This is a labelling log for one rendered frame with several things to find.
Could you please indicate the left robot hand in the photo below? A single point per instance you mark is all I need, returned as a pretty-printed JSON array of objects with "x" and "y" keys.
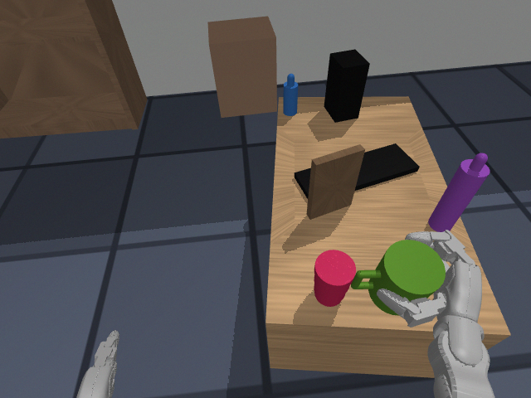
[{"x": 98, "y": 381}]

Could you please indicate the bookshelf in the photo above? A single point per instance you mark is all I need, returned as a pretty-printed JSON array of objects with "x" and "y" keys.
[{"x": 65, "y": 67}]

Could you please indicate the right robot hand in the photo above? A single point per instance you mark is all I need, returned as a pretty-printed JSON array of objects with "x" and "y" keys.
[{"x": 460, "y": 294}]

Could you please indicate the right robot arm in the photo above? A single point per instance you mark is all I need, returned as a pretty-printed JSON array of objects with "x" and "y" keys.
[{"x": 459, "y": 359}]

